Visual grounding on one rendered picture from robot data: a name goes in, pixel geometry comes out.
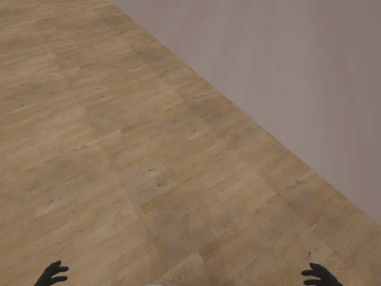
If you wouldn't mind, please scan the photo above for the robot right hand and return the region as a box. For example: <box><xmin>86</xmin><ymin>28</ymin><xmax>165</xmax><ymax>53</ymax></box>
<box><xmin>301</xmin><ymin>263</ymin><xmax>343</xmax><ymax>286</ymax></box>

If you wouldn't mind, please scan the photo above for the robot left hand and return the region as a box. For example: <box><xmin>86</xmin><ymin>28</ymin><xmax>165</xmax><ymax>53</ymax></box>
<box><xmin>34</xmin><ymin>260</ymin><xmax>69</xmax><ymax>286</ymax></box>

